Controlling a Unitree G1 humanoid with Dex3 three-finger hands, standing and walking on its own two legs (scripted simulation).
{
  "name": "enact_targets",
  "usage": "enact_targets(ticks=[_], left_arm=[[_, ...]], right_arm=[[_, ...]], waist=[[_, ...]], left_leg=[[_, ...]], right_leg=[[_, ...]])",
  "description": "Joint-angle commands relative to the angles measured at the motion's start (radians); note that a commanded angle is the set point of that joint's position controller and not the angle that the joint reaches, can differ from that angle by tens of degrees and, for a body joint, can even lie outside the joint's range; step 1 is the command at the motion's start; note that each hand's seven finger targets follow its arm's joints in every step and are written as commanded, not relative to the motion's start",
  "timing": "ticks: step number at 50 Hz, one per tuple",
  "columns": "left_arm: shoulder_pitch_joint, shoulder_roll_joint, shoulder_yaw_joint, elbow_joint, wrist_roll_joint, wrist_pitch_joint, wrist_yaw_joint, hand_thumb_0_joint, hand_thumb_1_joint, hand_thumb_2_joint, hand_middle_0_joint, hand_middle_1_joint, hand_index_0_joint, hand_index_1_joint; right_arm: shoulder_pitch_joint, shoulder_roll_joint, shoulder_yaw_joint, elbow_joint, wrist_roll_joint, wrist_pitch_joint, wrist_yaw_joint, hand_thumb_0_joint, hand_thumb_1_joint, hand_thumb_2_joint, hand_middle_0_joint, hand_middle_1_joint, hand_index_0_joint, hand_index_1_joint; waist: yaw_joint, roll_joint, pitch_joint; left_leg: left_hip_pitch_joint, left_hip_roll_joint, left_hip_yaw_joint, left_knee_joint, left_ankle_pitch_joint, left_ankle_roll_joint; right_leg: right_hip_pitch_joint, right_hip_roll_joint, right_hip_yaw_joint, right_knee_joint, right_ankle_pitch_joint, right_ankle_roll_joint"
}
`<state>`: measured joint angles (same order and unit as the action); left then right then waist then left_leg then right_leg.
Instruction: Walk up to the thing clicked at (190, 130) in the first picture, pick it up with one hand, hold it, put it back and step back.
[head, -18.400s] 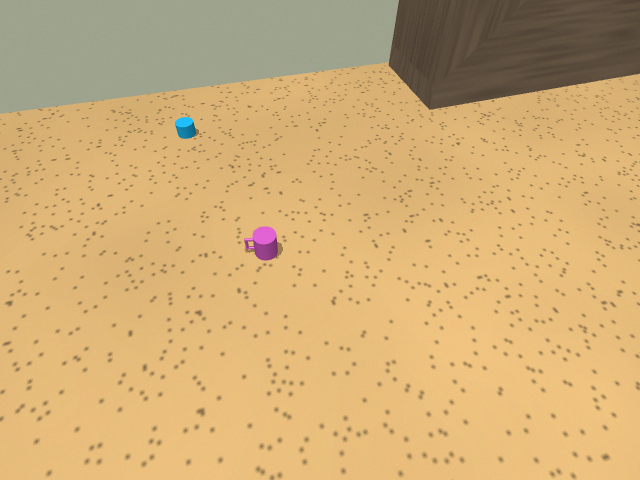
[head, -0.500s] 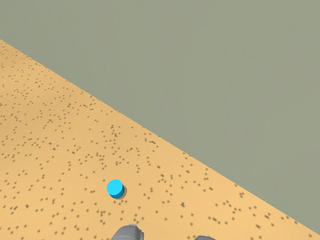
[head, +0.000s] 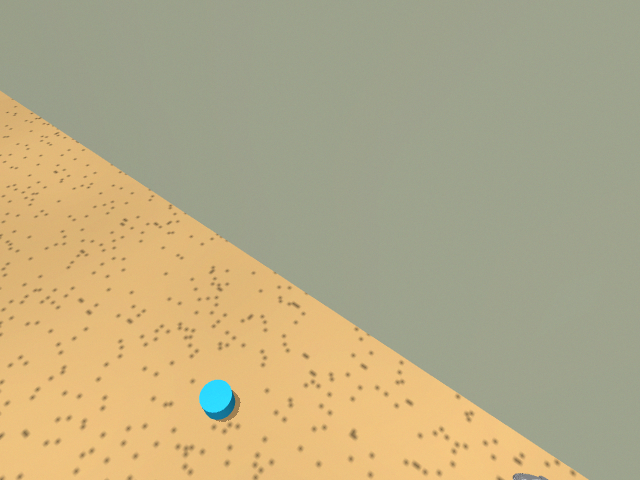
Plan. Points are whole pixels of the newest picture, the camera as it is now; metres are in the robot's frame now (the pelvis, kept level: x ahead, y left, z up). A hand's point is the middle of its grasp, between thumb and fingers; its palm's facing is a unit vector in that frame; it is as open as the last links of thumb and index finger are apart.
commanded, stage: walk up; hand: left
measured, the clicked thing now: (217, 399) +0.43 +0.30 -0.73
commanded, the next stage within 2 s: stand in 0.82 s
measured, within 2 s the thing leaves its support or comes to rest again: neither
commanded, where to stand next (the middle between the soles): +0.09 +0.01 m, yaw -1 degrees
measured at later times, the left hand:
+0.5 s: hand out of the picture +0.10 +0.26 -0.14, palm faces -0.03 -0.93 -0.35, open 7.4 cm
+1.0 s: hand out of the picture +0.10 +0.26 -0.14, palm faces -0.04 -0.94 -0.34, open 7.4 cm
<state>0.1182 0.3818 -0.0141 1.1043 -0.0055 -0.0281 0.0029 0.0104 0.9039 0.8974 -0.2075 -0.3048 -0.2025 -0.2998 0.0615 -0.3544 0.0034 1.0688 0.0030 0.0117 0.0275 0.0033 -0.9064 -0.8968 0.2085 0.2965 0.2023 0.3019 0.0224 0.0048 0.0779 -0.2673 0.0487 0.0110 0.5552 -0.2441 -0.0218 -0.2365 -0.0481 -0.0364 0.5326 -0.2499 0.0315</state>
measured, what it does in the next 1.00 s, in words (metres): stands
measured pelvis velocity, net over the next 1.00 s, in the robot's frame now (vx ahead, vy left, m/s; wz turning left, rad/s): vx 0.02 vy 0.01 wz -0.01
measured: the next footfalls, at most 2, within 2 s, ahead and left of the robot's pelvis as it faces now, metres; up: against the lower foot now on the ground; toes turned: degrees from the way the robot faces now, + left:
none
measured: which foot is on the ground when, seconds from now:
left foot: down 0.00-1.00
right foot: down 0.00-1.00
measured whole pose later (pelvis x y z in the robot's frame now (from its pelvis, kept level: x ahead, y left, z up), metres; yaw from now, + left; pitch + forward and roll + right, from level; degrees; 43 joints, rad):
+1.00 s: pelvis +0.02 +0.01 +0.01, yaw -1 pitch -2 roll +0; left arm 0.08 0.36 0.00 1.16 0.01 -0.01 -0.01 0.01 0.91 0.90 -0.21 -0.30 -0.20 -0.30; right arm 0.08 -0.34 -0.01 1.14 -0.01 0.00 0.02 0.00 -0.91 -0.90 0.21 0.30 0.20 0.30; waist -0.01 -0.01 0.06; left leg -0.14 0.03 0.03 0.35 -0.17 -0.02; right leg -0.12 -0.06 -0.03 0.34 -0.17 0.04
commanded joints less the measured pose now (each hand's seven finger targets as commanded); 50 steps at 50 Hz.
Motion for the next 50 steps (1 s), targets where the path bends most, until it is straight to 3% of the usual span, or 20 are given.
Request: enact_targets(ticks=[1, 10, 19, 26, 38, 42, 45, 50], left_arm=[[-0.045, 0.214, 0.047, -0.035, 0.002, -0.025, 0.010, 0.000, 0.900, 0.900, -0.200, -0.300, -0.200, -0.300], [-0.090, 0.207, 0.051, -0.010, 0.007, -0.021, 0.006, 0.000, 0.900, 0.900, -0.200, -0.300, -0.200, -0.300], [-0.105, 0.198, 0.056, -0.005, 0.014, -0.010, 0.004, 0.000, 0.900, 0.900, -0.200, -0.300, -0.200, -0.300], [-0.100, 0.194, 0.062, -0.009, 0.014, -0.011, 0.005, 0.000, 0.900, 0.900, -0.200, -0.300, -0.200, -0.300], [-0.101, 0.187, 0.059, -0.013, 0.017, -0.007, 0.008, 0.000, 0.900, 0.900, -0.200, -0.300, -0.200, -0.300], [-0.082, 0.178, 0.057, -0.003, 0.017, -0.002, 0.001, 0.000, 0.900, 0.900, -0.200, -0.300, -0.200, -0.300], [-0.081, 0.179, 0.058, -0.011, 0.018, -0.005, 0.001, 0.000, 0.900, 0.900, -0.200, -0.300, -0.200, -0.300], [-0.079, 0.181, 0.057, -0.014, 0.015, -0.003, -0.001, 0.000, 0.900, 0.900, -0.200, -0.300, -0.200, -0.300]], right_arm=[[-0.065, -0.234, -0.054, -0.032, 0.001, -0.023, -0.018, 0.000, -0.900, -0.900, 0.200, 0.300, 0.200, 0.300], [-0.068, -0.219, -0.053, 0.010, 0.001, -0.021, -0.015, 0.000, -0.900, -0.900, 0.200, 0.300, 0.200, 0.300], [-0.063, -0.220, -0.054, 0.026, -0.008, -0.022, -0.015, 0.000, -0.900, -0.900, 0.200, 0.300, 0.200, 0.300], [-0.044, -0.217, -0.056, 0.023, -0.006, -0.027, -0.017, 0.000, -0.900, -0.900, 0.200, 0.300, 0.200, 0.300], [-0.035, -0.220, -0.064, 0.016, -0.010, -0.020, -0.019, 0.000, -0.900, -0.900, 0.200, 0.300, 0.200, 0.300], [-0.033, -0.211, -0.057, 0.013, -0.016, -0.032, -0.023, 0.000, -0.900, -0.900, 0.200, 0.300, 0.200, 0.300], [-0.039, -0.215, -0.058, 0.011, -0.015, -0.039, -0.025, 0.000, -0.900, -0.900, 0.200, 0.300, 0.200, 0.300], [-0.038, -0.213, -0.054, 0.014, -0.012, -0.040, -0.026, 0.000, -0.900, -0.900, 0.200, 0.300, 0.200, 0.300]], waist=[[-0.012, 0.034, -0.128], [-0.018, -0.022, -0.134], [-0.017, -0.001, -0.099], [-0.018, 0.002, -0.132], [-0.026, 0.014, -0.113], [-0.028, -0.012, -0.112], [-0.029, 0.008, -0.131], [-0.029, 0.015, -0.111]], left_leg=[[0.075, 0.090, -0.094, -0.168, 0.071, 0.068], [0.142, 0.080, -0.065, -0.213, 0.120, 0.052], [0.098, 0.082, -0.081, -0.276, 0.020, 0.041], [0.128, 0.084, -0.062, -0.256, 0.126, 0.043], [0.126, 0.084, -0.066, -0.265, 0.092, 0.047], [0.127, 0.094, -0.081, -0.287, 0.118, 0.033], [0.158, 0.094, -0.070, -0.263, 0.203, 0.032], [0.143, 0.094, -0.071, -0.278, 0.163, 0.028]], right_leg=[[0.035, -0.080, 0.087, -0.128, 0.137, -0.055], [0.063, -0.104, 0.104, -0.214, 0.146, -0.048], [0.083, -0.088, 0.090, -0.239, 0.090, -0.042], [0.115, -0.094, 0.082, -0.231, 0.172, -0.038], [0.105, -0.088, 0.077, -0.233, 0.152, -0.036], [0.105, -0.087, 0.084, -0.245, 0.126, -0.029], [0.120, -0.094, 0.083, -0.244, 0.194, -0.030], [0.125, -0.094, 0.084, -0.259, 0.162, -0.030]])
